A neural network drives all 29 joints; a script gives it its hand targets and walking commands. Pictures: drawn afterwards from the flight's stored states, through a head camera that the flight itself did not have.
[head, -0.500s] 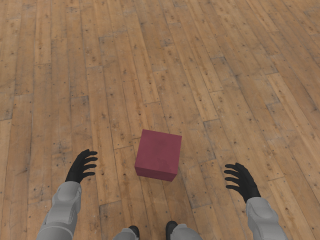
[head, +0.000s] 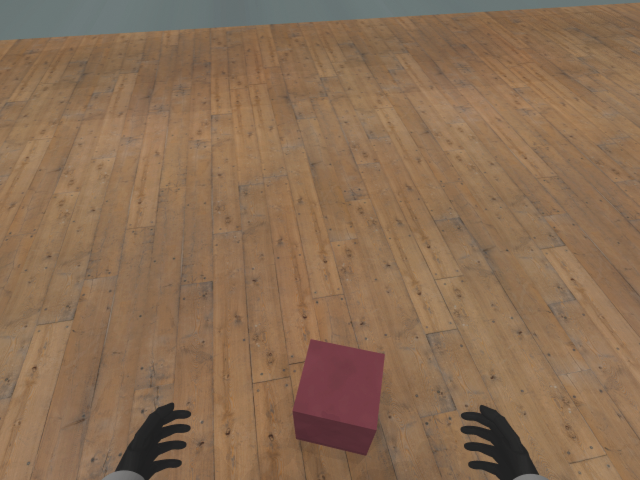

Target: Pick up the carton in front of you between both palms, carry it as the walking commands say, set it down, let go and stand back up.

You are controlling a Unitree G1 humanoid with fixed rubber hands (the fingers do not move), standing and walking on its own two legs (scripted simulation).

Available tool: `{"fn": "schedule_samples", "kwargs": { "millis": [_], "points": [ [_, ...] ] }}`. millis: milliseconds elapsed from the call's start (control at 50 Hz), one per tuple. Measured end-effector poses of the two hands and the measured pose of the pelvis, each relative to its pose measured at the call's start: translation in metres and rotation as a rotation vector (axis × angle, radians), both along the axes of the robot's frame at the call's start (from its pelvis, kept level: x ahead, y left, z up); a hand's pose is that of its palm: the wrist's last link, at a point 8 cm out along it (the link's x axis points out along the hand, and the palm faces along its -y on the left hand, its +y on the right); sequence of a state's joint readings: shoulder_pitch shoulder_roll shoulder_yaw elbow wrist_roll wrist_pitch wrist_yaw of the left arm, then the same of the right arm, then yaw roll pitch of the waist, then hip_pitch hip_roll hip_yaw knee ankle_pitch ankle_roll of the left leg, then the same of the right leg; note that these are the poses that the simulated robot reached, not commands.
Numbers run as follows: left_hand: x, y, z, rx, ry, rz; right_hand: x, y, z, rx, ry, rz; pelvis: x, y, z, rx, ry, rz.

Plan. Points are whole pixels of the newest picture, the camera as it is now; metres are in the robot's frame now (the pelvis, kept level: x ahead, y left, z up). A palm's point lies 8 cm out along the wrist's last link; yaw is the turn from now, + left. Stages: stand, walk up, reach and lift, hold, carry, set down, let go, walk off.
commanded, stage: let go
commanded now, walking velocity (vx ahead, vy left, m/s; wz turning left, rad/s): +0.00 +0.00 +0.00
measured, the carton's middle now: (338, 398) +0.46 -0.04 -0.65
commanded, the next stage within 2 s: stand in 0.22 s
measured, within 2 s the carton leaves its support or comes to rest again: neither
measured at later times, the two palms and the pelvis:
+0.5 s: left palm out of the picture +0.13 +0.27 -0.08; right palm out of the picture +0.15 -0.30 -0.09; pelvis +0.01 -0.02 -0.01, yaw +0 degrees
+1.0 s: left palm out of the picture +0.13 +0.27 -0.09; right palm out of the picture +0.14 -0.31 -0.09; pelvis +0.01 -0.02 +0.00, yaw +1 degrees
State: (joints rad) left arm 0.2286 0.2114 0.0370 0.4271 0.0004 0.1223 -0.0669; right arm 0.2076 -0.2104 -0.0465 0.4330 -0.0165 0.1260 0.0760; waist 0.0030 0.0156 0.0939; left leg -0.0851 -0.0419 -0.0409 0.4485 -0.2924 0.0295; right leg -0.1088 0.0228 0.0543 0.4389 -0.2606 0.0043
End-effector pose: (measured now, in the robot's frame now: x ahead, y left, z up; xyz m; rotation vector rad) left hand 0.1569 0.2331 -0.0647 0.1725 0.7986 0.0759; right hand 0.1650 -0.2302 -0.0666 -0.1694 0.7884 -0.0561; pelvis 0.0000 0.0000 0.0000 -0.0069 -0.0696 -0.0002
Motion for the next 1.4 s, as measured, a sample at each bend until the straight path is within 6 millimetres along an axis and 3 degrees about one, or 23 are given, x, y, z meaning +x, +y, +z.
{"fn": "schedule_samples", "kwargs": {
  "millis": [240, 380, 480, 880, 1400],
  "points": [
    [-0.003, -0.012, -0.007, 0.023, -0.008, 0.005, -0.004, -0.021, 0.004, -0.072, 0.019, -0.035, -0.002, -0.011, -0.003, 0.004, -0.012, -0.006],
    [-0.020, 0.023, -0.015, 0.166, 0.072, 0.030, -0.012, -0.056, -0.013, -0.157, 0.047, -0.038, 0.001, -0.016, -0.006, 0.002, 0.057, 0.003],
    [-0.025, 0.039, -0.015, 0.211, 0.114, 0.053, -0.016, -0.069, -0.021, -0.180, 0.094, -0.031, 0.007, -0.019, -0.005, 0.003, 0.073, 0.008],
    [-0.022, 0.037, -0.022, 0.205, 0.165, 0.071, -0.019, -0.080, -0.028, -0.204, 0.161, -0.041, 0.016, -0.023, -0.002, 0.004, 0.059, 0.013],
    [-0.061, 0.049, -0.026, 0.213, 0.258, 0.081, -0.063, -0.090, -0.032, -0.216, 0.255, -0.066, -0.003, -0.020, 0.005, 0.007, 0.031, 0.007]
  ]
}}
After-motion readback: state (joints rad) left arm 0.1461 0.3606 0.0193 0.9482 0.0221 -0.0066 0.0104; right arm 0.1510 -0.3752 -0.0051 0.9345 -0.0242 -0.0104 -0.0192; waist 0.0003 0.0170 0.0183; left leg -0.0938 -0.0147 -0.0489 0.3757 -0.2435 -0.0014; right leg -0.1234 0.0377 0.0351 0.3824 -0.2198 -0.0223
